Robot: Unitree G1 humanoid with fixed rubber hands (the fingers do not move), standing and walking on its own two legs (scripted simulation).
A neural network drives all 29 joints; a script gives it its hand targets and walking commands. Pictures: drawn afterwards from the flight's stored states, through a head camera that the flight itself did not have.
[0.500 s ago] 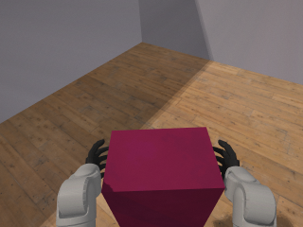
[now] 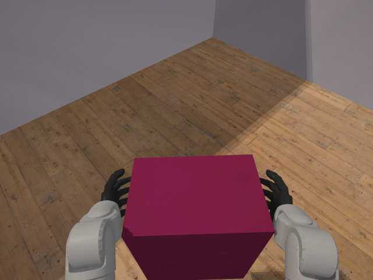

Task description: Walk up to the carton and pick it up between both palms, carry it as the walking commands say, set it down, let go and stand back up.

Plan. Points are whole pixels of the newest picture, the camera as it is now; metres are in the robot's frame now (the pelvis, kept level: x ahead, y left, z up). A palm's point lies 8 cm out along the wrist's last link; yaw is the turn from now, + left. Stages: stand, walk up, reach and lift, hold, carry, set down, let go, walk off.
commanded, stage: carry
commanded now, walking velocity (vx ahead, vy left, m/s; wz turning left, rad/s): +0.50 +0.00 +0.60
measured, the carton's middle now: (194, 224) +0.26 -0.01 -0.02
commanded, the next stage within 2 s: none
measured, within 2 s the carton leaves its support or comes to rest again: neither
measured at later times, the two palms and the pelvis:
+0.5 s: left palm (108, 122) +0.48 +0.20 +0.08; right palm (229, 99) +0.55 -0.11 +0.08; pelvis +0.27 -0.02 -0.01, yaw +13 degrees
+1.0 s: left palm (127, 97) +0.58 +0.17 +0.07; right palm (235, 81) +0.64 -0.14 +0.08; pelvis +0.36 -0.04 +0.00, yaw +13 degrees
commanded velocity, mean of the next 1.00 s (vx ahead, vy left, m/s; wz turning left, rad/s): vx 0.05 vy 0.00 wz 0.06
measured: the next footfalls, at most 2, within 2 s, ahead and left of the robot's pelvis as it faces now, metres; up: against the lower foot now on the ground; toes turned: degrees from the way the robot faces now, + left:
right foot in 0.14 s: +0.25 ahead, -0.15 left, +0.00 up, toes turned -2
left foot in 0.46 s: +0.33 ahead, +0.09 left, +0.00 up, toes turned +21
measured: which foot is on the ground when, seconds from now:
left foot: down 0.00-0.16, up 0.18-0.44, down 0.46-1.00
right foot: up 0.00-0.12, down 0.14-0.76, up 0.78-0.82, down 0.84-1.00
